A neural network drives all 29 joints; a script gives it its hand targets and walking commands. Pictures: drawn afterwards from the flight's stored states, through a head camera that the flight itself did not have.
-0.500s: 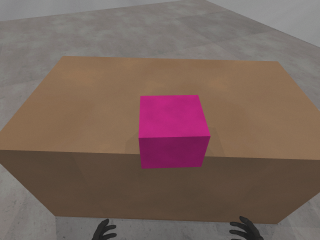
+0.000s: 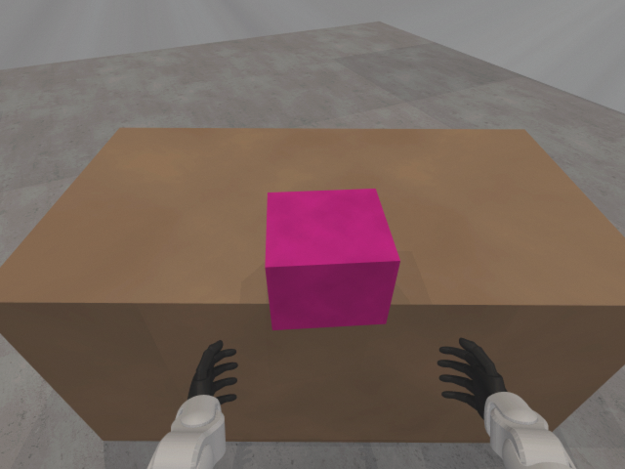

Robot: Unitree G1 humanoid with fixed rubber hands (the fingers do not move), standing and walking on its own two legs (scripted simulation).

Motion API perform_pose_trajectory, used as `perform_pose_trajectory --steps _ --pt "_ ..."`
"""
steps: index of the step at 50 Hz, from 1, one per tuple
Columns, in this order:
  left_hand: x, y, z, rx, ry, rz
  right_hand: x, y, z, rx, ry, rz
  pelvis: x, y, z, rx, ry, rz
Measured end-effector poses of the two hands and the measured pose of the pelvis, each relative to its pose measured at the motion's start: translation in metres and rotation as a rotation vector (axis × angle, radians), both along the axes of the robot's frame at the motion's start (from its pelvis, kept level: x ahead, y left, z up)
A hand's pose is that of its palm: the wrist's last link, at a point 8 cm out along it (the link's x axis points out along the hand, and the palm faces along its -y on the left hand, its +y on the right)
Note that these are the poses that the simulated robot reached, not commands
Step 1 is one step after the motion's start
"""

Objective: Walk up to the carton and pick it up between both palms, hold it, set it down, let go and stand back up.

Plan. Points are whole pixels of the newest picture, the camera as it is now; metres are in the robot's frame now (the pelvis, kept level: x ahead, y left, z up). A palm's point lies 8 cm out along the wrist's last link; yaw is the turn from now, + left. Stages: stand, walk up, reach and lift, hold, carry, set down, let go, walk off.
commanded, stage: reach and lift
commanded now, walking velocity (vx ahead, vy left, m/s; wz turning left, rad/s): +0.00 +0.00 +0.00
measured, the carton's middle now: (325, 257) +0.50 +0.01 +0.00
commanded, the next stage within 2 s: none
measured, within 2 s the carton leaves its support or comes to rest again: neither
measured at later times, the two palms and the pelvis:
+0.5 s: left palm (193, 371) +0.27 +0.19 +0.00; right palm (470, 365) +0.30 -0.19 -0.01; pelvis +0.08 +0.00 +0.02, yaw +0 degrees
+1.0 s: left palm (195, 319) +0.33 +0.20 +0.02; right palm (449, 310) +0.37 -0.18 +0.02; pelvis +0.09 +0.00 +0.02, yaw +0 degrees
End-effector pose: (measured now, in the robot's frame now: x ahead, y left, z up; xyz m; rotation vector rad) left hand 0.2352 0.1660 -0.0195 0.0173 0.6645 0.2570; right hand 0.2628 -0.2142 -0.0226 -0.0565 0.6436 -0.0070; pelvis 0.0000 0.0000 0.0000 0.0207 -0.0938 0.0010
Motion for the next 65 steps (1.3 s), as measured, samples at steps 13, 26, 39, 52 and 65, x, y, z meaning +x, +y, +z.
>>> perform_pose_trajectory --steps 13,26,39,52,65 --pt "0.033 0.005 0.013 0.012 -0.104 0.0 0.034 0.013 0.013 0.018 -0.103 0.039 0.037 -0.011 0.011 -0.009 0.053 0.007" --pt "0.033 0.022 0.017 0.016 -0.178 -0.052 0.037 0.02 0.015 -0.001 -0.195 0.019 0.083 0.0 0.021 -0.014 0.14 0.002" --pt "0.058 0.017 0.023 -0.012 -0.312 -0.098 0.059 0.033 0.024 0.012 -0.315 0.036 0.098 0.007 0.019 -0.021 0.15 -0.012" --pt "0.103 0.031 0.051 0.005 -0.395 -0.05 0.115 0.041 0.051 0.004 -0.389 0.052 0.087 0.003 0.016 -0.02 0.163 0.006" --pt "0.117 0.042 0.077 0.018 -0.375 -0.018 0.131 0.048 0.079 0.012 -0.383 0.08 0.073 -0.004 0.019 -0.017 0.129 0.006"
